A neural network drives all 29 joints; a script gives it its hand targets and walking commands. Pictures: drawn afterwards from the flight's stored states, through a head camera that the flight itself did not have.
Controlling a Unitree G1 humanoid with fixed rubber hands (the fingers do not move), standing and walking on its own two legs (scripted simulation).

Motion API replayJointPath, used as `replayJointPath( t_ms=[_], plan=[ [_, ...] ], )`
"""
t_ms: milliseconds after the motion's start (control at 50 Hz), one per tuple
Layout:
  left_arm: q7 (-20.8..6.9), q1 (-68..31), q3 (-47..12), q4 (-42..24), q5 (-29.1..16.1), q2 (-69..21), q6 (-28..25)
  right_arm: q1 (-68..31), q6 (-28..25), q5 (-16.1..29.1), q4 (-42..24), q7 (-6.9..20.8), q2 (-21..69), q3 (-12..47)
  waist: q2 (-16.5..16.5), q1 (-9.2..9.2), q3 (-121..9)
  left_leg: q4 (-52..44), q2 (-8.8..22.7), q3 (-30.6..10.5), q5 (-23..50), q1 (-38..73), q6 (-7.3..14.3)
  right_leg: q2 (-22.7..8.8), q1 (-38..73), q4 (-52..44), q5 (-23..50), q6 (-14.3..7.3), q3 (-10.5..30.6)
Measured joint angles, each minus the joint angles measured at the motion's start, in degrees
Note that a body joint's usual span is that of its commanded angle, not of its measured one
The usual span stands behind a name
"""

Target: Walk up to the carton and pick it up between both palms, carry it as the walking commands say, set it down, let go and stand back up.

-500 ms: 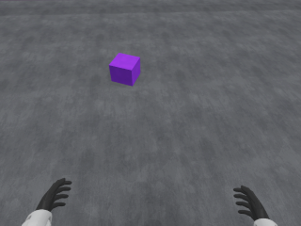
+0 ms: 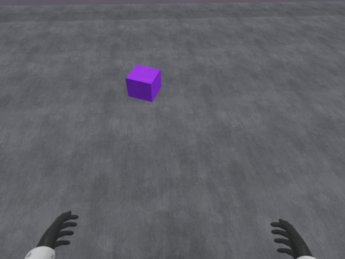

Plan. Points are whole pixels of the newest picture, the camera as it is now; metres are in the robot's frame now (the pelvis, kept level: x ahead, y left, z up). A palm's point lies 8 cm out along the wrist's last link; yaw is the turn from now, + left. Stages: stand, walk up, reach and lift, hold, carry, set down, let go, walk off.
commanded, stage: stand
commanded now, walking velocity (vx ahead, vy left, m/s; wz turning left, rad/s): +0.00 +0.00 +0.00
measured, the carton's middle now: (144, 82) +1.60 +0.28 -0.67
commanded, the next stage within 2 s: walk up in 0.98 s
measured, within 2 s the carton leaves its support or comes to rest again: neither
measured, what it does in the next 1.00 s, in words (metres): stands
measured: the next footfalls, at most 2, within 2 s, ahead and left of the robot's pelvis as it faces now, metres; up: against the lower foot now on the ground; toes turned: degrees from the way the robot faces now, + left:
left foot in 1.60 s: +0.17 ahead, +0.20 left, +0.00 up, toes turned +11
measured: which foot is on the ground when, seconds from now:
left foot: down 0.00-1.00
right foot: down 0.00-1.00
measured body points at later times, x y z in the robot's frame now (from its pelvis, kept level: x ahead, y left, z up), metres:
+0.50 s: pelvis +0.00 +0.00 +0.01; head +0.00 +0.00 +0.46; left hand +0.15 +0.30 -0.08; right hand +0.14 -0.30 -0.08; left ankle +0.01 +0.12 -0.73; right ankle +0.01 -0.12 -0.73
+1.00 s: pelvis +0.00 +0.00 +0.01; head +0.00 +0.00 +0.46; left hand +0.12 +0.31 -0.09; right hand +0.12 -0.31 -0.09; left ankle +0.01 +0.12 -0.73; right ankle +0.01 -0.12 -0.73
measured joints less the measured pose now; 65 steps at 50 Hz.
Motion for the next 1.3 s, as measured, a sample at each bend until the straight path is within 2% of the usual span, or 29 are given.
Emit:
replayJointPath(
  t_ms=[1160,1200,1220,1260,1300],
  plan=[
    [1.12,-1.74,-0.94,16.91,-0.41,1.17,0.32,-1.58,0.42,0.52,16.86,-1.07,-1.09,0.82,0.03,-0.06,-0.27,-10.65,0.11,-0.03,5.92,4.71,-0.26,-0.15,4.74,-10.56,5.81,0.14,-0.27],
    [-0.04,-1.64,0.73,16.06,0.46,0.88,2.19,-0.08,1.79,-0.15,16.27,-1.12,-0.46,-0.29,0.05,-0.16,-1.26,-9.64,0.22,-0.85,4.33,3.37,-0.12,-0.38,1.10,-3.26,-2.58,0.49,-1.74],
    [-0.38,-1.58,1.30,15.34,0.60,0.48,2.55,0.79,2.77,-0.24,16.05,-0.49,-0.30,-0.81,0.15,-0.21,-1.75,-8.52,0.08,-1.35,2.65,2.30,0.29,-0.98,-0.29,-0.92,-4.00,0.50,-2.72],
    [-0.40,-0.64,2.02,14.04,0.50,-0.12,1.60,1.93,4.15,-0.94,15.74,0.43,0.10,-1.52,-0.13,0.32,-2.62,-3.08,-0.61,-1.90,-3.26,-1.26,0.69,-2.58,0.12,-3.67,-6.00,-0.03,-4.51],
    [0.30,1.66,2.51,14.53,0.93,-1.04,0.45,1.33,4.26,-1.67,15.18,0.75,1.09,-1.78,0.16,1.66,-2.61,9.19,-0.46,-2.18,-7.80,-7.41,0.73,-2.82,-0.98,-3.86,0.55,-0.12,-5.37]
  ],
)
